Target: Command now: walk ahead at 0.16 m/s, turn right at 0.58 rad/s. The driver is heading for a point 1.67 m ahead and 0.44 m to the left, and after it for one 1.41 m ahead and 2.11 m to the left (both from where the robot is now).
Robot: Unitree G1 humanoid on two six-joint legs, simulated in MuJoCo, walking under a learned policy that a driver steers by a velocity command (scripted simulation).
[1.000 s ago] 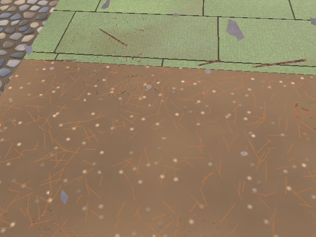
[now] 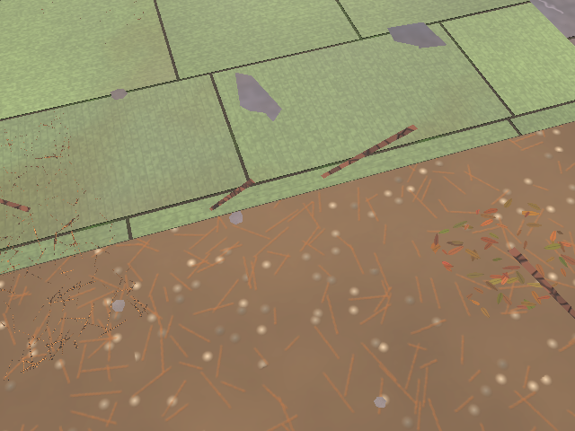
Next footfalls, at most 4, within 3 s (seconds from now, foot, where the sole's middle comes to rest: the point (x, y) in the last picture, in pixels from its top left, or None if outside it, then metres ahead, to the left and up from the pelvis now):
0.40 left None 0.20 0.15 -0.76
1.02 left None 0.14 0.22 -0.76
1.52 right None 0.22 -0.02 -0.76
2.76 left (152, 417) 0.44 0.34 -0.76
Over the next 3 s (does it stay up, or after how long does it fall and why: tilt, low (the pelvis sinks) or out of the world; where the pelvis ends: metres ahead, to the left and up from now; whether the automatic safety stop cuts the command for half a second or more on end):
stays up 0.42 0.24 0.02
